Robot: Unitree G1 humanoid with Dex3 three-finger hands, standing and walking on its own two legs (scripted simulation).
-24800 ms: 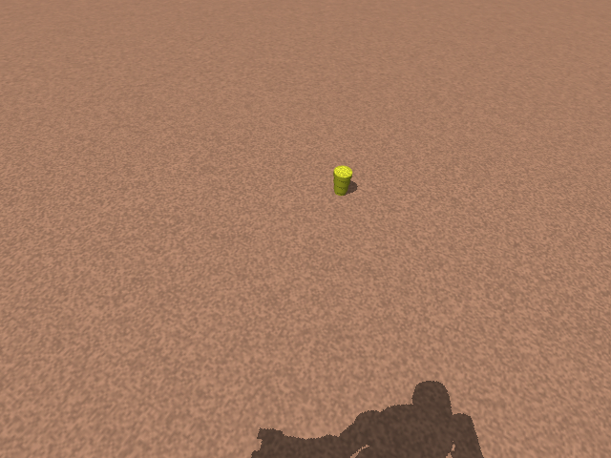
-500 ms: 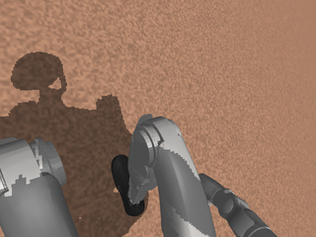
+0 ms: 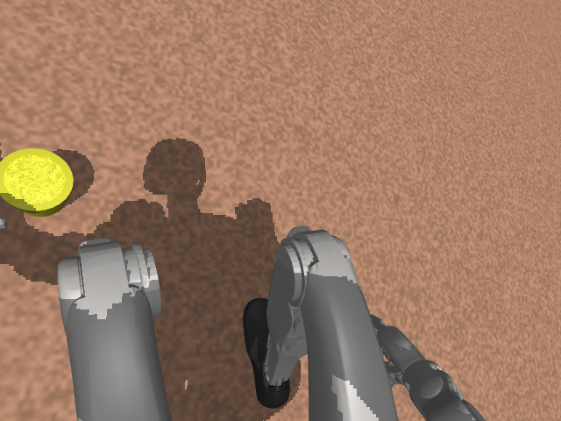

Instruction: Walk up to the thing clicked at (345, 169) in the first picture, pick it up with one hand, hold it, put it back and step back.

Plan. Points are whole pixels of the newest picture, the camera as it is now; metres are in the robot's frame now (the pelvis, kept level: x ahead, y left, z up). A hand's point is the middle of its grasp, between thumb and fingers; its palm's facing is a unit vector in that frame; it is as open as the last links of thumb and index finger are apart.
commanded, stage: home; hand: left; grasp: from the side
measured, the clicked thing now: (39, 190) +0.42 +0.28 -0.24
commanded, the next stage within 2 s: none
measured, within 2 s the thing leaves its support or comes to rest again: neither
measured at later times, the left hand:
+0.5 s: hand out of the picture +0.28 +0.35 +0.04, palm faces +0.26 -0.85 -0.46, open 17.5 cm
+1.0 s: hand out of the picture +0.25 +0.24 +0.26, palm faces +0.33 -0.88 -0.35, open 17.2 cm
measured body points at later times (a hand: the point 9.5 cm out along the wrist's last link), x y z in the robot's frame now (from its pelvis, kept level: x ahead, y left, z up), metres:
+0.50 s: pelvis +0.01 -0.01 +0.13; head +0.20 +0.06 +0.54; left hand +0.27 +0.39 +0.07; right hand +0.21 -0.24 +0.01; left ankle +0.08 +0.12 -0.27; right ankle +0.13 -0.14 -0.27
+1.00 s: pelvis +0.08 -0.02 +0.35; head +0.17 +0.02 +0.79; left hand +0.23 +0.29 +0.28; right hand +0.30 -0.23 +0.26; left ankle +0.08 +0.12 -0.27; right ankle +0.13 -0.14 -0.27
